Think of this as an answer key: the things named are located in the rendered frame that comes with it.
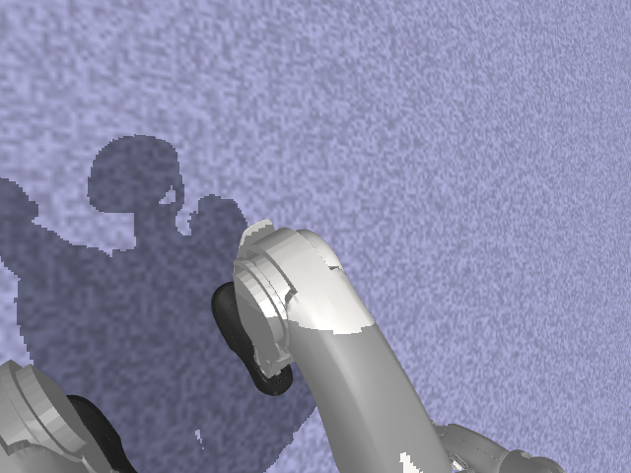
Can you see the right robot arm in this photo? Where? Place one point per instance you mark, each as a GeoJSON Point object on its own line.
{"type": "Point", "coordinates": [519, 461]}

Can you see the right robot foot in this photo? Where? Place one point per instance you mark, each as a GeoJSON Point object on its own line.
{"type": "Point", "coordinates": [226, 314]}

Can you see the right robot hand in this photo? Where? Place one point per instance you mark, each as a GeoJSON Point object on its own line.
{"type": "Point", "coordinates": [470, 450]}

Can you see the left robot foot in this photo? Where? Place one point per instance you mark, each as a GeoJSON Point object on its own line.
{"type": "Point", "coordinates": [103, 432]}

